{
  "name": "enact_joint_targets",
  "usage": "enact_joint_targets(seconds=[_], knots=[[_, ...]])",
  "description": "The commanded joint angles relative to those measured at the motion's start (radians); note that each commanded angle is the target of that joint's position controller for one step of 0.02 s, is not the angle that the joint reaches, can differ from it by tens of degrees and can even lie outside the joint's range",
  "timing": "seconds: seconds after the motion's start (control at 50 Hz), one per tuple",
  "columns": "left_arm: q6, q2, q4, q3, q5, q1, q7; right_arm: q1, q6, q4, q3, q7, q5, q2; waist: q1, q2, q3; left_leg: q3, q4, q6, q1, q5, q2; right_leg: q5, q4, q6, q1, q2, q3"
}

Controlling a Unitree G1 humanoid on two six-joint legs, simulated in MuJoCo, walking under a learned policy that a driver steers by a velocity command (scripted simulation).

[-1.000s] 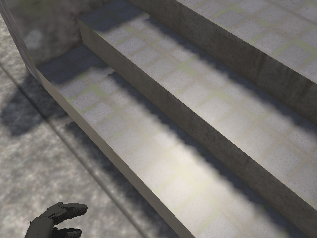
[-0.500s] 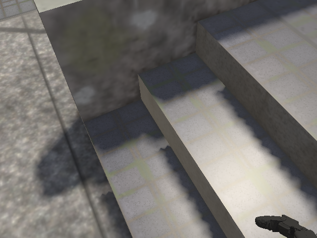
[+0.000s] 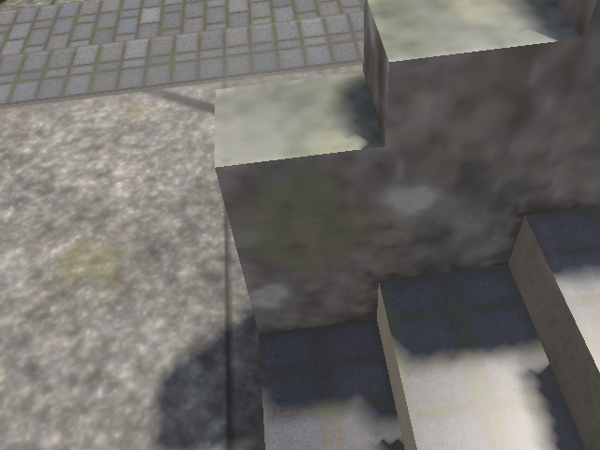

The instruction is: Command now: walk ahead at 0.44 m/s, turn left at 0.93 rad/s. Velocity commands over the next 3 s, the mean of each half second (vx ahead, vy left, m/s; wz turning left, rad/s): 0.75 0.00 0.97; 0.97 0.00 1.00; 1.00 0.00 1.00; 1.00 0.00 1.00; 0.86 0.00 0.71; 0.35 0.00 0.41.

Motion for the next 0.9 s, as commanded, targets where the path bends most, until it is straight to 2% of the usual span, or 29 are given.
enact_joint_targets(seconds=[0.02,0.06,0.12,0.24,0.26,0.32,0.36,0.4,0.44,0.46,0.48,0.5,0.52,0.54,0.56,0.58,0.6,0.62,0.64,0.68,0.72,0.74,0.76,0.78,0.8,0.82,0.86,0.88,0.9], knots=[[-0.035,0.133,-0.035,0.052,-0.007,0.043,-0.013,0.055,0.007,-0.029,0.004,0.018,0.0,-0.005,-0.005,-0.115,-0.072,-0.026,-0.055,0.005,-0.098,0.044,0.031,-0.202,-0.433,0.016,0.219,-0.204,0.284],[-0.04,0.141,-0.009,0.059,-0.008,0.092,-0.012,0.007,0.006,-0.039,0.002,0.017,-0.01,-0.013,0.02,-0.112,-0.04,-0.016,-0.11,0.004,-0.137,0.065,0.045,-0.203,-0.468,0.02,0.284,-0.228,0.244],[-0.041,0.135,0.018,0.059,-0.008,0.142,-0.012,-0.045,-0.014,-0.036,0.004,0.032,-0.004,-0.001,0.043,-0.09,-0.001,-0.012,-0.205,0.015,-0.153,0.136,0.063,-0.16,-0.47,0.031,0.327,-0.251,0.152],[-0.047,0.123,0.046,0.054,0.002,0.21,-0.02,-0.119,-0.041,-0.041,-0.02,0.044,0.006,0.0,0.074,-0.166,0.075,-0.013,-0.347,0.051,-0.199,0.238,0.121,-0.187,-0.395,0.021,0.377,-0.32,0.043],[-0.052,0.131,0.051,0.057,0.013,0.212,-0.019,-0.117,-0.04,-0.043,-0.025,0.045,0.002,-0.01,0.075,-0.156,0.095,-0.007,-0.377,0.057,-0.215,0.241,0.136,-0.18,-0.376,0.022,0.388,-0.336,0.037],[-0.037,0.13,0.081,0.058,0.032,0.277,0.001,-0.214,-0.043,-0.066,-0.01,0.067,0.0,0.016,0.123,-0.154,0.147,0.092,-0.603,0.103,-0.213,0.217,0.185,-0.14,-0.355,0.047,0.441,-0.35,-0.047],[-0.012,0.124,0.102,0.058,0.033,0.303,0.019,-0.242,-0.054,-0.057,0.0,0.087,0.003,0.049,0.14,-0.137,0.189,0.176,-0.813,0.124,-0.108,0.269,0.188,-0.038,-0.323,0.084,0.43,-0.319,-0.148],[-0.002,0.135,0.118,0.059,0.012,0.285,0.02,-0.154,-0.072,-0.019,-0.001,0.079,0.0,0.063,0.075,-0.078,0.149,0.254,-0.969,0.156,0.106,0.341,0.165,0.319,-0.193,0.081,0.41,-0.282,-0.24],[-0.005,0.18,0.12,0.067,-0.032,0.279,0.004,0.068,-0.09,0.063,-0.026,0.039,0.005,0.022,-0.039,-0.043,0.026,0.307,-1.024,0.199,0.34,0.403,0.113,0.68,0.128,0.035,0.437,-0.261,-0.238],[-0.007,0.202,0.115,0.076,-0.059,0.271,-0.005,0.186,-0.093,0.103,-0.043,0.021,0.006,-0.014,-0.086,-0.044,-0.078,0.278,-1.056,0.219,0.504,0.441,0.115,0.702,0.326,0.018,0.411,-0.246,-0.21],[-0.002,0.225,0.104,0.088,-0.082,0.224,-0.01,0.293,-0.097,0.139,-0.064,-0.001,0.019,-0.044,-0.183,0.0,-0.151,0.271,-1.133,0.212,0.765,0.485,0.089,0.668,0.572,-0.003,0.28,-0.177,-0.2],[0.018,0.157,0.095,0.08,-0.089,0.173,-0.002,0.333,-0.092,0.176,-0.086,-0.006,0.008,-0.126,-0.206,0.112,-0.102,0.136,-1.205,0.266,0.858,0.379,0.134,0.06,1.123,-0.027,0.071,-0.027,-0.187],[0.01,0.025,0.014,0.049,-0.05,0.099,-0.002,0.356,-0.09,0.177,-0.09,0.01,0.023,-0.266,-0.13,0.332,-0.087,0.038,-0.812,0.31,1.072,0.99,0.198,-0.517,1.616,-0.002,-0.432,0.103,-0.117],[-0.029,0.03,-0.098,0.026,-0.022,0.046,0.004,0.387,-0.086,0.117,-0.083,0.012,0.035,-0.316,-0.115,0.16,-0.332,-0.158,-0.793,0.375,1.232,0.897,0.264,-0.328,1.59,0.013,-0.629,0.041,0.036],[-0.051,0.013,-0.17,0.0,-0.004,-0.079,0.024,0.441,-0.065,0.126,-0.074,-0.011,0.008,-0.291,-0.152,0.099,-0.447,-0.392,-1.012,0.441,1.262,0.329,0.356,-0.235,1.518,0.042,-0.733,0.051,0.122],[-0.054,0.027,-0.157,-0.005,0.024,-0.103,0.036,0.417,-0.06,0.124,-0.052,-0.035,-0.001,-0.205,-0.125,0.021,-0.367,-0.522,-1.177,0.427,1.148,-0.041,0.396,-0.21,1.408,0.061,-0.797,0.028,0.165],[-0.04,0.018,-0.14,-0.013,0.037,-0.083,0.034,0.345,-0.075,0.121,-0.026,-0.044,0.005,-0.144,-0.062,0.007,-0.277,-0.578,-1.214,0.44,0.975,-0.224,0.407,-0.198,1.397,0.058,-0.79,0.014,0.213],[-0.024,0.023,-0.143,-0.019,0.047,-0.073,0.032,0.311,-0.098,0.112,-0.009,-0.047,0.017,-0.111,-0.014,-0.005,-0.2,-0.63,-1.234,0.457,0.765,-0.34,0.437,-0.208,1.382,0.055,-0.752,-0.006,0.268],[0.004,0.024,-0.167,-0.026,0.061,-0.141,0.033,0.289,-0.123,0.125,0.018,-0.045,0.034,-0.055,0.03,-0.033,-0.063,-0.621,-1.271,0.442,0.557,-0.493,0.43,-0.214,1.326,0.061,-0.791,-0.028,0.295],[0.027,0.029,-0.227,-0.05,0.071,-0.242,0.025,0.22,-0.153,0.127,0.042,-0.037,0.026,-0.048,0.083,-0.045,0.099,-0.546,-1.342,0.373,0.226,-0.702,0.3,-0.159,1.036,0.088,-0.74,-0.027,0.271],[0.028,0.007,-0.223,-0.075,0.084,-0.26,0.011,0.264,-0.154,0.151,0.023,-0.019,0.016,-0.095,0.069,0.01,0.135,-0.5,-1.373,0.385,0.141,-0.533,0.237,-0.122,0.97,0.062,-0.659,-0.006,0.218],[0.02,0.024,-0.225,-0.067,0.066,-0.288,0.017,0.275,-0.165,0.168,0.023,-0.025,0.02,-0.085,0.073,-0.047,0.173,-0.478,-1.348,0.373,0.2,-0.463,0.224,0.062,0.929,0.072,-0.722,-0.03,0.244],[0.009,0.021,-0.257,-0.08,0.062,-0.316,0.007,0.24,-0.171,0.161,0.024,-0.034,0.043,-0.085,0.089,-0.074,0.164,-0.434,-1.391,0.333,0.157,-0.409,0.215,0.219,0.716,0.068,-0.573,-0.06,0.291],[0.002,0.062,-0.26,-0.069,0.043,-0.35,-0.005,0.211,-0.174,0.144,0.022,-0.029,0.052,-0.08,0.071,-0.12,0.144,-0.331,-1.423,0.301,0.087,-0.351,0.142,0.445,0.429,0.092,-0.347,-0.04,0.228],[0.013,0.048,-0.223,-0.068,0.031,-0.314,-0.013,0.227,-0.168,0.147,0.026,-0.025,0.071,-0.063,0.05,-0.099,0.082,-0.262,-1.428,0.268,0.005,-0.253,0.091,0.583,0.251,0.101,-0.053,-0.016,0.195],[0.025,0.042,-0.197,-0.063,0.013,-0.291,-0.015,0.258,-0.158,0.155,0.02,-0.019,0.074,-0.071,0.02,-0.047,0.036,-0.251,-1.408,0.258,0.071,-0.185,0.079,0.57,0.127,0.106,0.075,0.027,0.171],[0.041,0.068,-0.167,-0.042,-0.028,-0.262,-0.015,0.287,-0.137,0.157,0.003,-0.022,0.056,-0.097,0.003,0.058,0.028,-0.311,-1.326,0.219,0.382,-0.118,0.103,0.493,-0.15,0.127,0.065,0.08,0.173],[0.034,0.094,-0.14,-0.028,-0.037,-0.224,-0.018,0.3,-0.129,0.157,-0.001,-0.02,0.032,-0.115,0.009,0.066,0.022,-0.356,-1.278,0.206,0.503,-0.101,0.135,0.418,-0.254,0.134,0.086,0.1,0.171],[0.026,0.132,-0.107,-0.002,-0.046,-0.136,-0.004,0.294,-0.128,0.161,-0.003,-0.014,0.013,-0.127,0.065,0.065,-0.024,-0.368,-1.118,0.195,0.596,0.048,0.129,0.35,-0.32,0.127,0.167,0.116,0.176]])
